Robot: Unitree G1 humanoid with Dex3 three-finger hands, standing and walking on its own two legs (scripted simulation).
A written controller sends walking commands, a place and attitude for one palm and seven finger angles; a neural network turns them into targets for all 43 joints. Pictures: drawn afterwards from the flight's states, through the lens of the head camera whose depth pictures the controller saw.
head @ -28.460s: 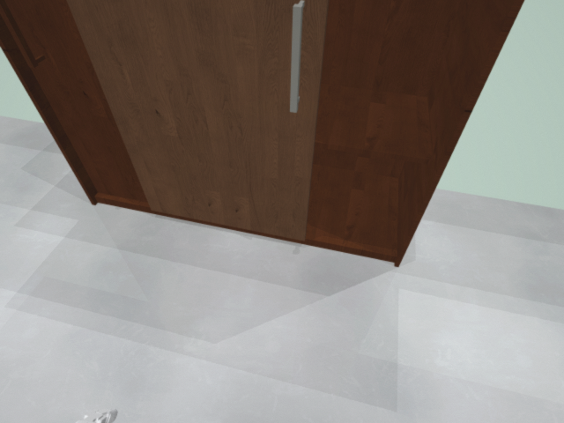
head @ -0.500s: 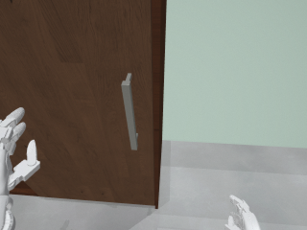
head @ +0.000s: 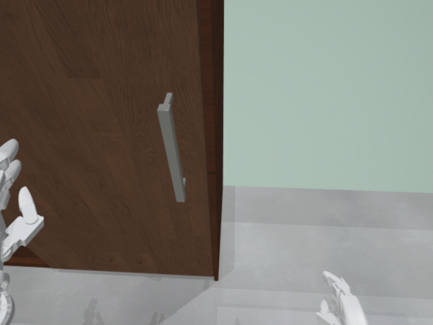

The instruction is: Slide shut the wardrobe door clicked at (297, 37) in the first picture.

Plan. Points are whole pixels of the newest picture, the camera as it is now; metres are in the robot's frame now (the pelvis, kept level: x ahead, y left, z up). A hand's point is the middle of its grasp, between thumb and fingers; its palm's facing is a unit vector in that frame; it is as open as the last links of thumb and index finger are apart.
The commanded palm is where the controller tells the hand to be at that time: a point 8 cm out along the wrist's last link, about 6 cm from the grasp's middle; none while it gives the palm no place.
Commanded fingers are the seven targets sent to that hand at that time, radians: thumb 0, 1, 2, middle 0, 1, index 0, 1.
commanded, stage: step back with the hand held close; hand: left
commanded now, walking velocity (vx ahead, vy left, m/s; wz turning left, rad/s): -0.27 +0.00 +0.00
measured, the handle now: (175, 154) +0.43 +0.15 +0.08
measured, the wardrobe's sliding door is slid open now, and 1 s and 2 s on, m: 0.00 0.00 0.00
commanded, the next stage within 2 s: stop stepping back and stand still in 1.20 s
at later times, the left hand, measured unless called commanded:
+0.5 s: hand (9, 258) +0.15 +0.29 +0.15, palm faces +0.45 -0.77 -0.44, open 7.4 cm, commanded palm +0.09 +0.32 +0.17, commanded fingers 0.00 0.90 0.90 -0.20 -0.30 -0.20 -0.30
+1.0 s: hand out of the picture +0.08 +0.26 +0.15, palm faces +0.34 -0.81 -0.47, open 7.4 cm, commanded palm +0.01 +0.31 +0.17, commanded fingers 0.00 0.90 0.90 -0.20 -0.30 -0.20 -0.30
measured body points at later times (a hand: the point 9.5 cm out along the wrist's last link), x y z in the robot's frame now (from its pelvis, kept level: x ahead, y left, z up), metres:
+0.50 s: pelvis -0.05 +0.03 -0.02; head -0.04 +0.04 +0.43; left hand +0.12 +0.33 +0.18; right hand +0.13 -0.21 -0.08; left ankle -0.01 +0.10 -0.74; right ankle +0.02 -0.12 -0.74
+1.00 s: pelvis -0.13 +0.02 -0.02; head -0.08 +0.04 +0.43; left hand +0.06 +0.30 +0.18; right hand +0.06 -0.21 -0.09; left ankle -0.01 +0.11 -0.74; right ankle -0.11 -0.11 -0.74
